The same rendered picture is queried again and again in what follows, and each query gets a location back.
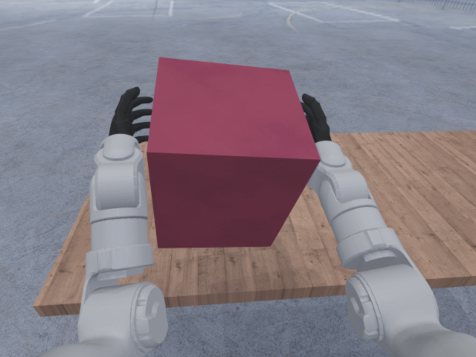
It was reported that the table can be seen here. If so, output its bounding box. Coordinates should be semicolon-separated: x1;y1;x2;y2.
33;130;476;317

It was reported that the left robot hand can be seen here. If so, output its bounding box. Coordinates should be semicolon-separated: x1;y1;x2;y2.
109;87;153;143

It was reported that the robot left forearm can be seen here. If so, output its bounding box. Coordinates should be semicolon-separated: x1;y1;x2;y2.
78;134;154;341

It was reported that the carton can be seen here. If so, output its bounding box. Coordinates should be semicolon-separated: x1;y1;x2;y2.
147;57;321;248

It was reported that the robot right forearm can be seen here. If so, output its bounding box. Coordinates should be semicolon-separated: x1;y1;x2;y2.
307;141;440;319

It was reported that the right robot hand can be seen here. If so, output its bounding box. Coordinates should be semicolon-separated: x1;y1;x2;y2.
300;94;332;143

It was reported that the left robot upper arm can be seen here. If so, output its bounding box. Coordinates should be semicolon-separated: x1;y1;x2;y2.
38;282;168;357

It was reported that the right robot upper arm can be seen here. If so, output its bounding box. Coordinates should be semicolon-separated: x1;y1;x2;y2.
345;263;476;357

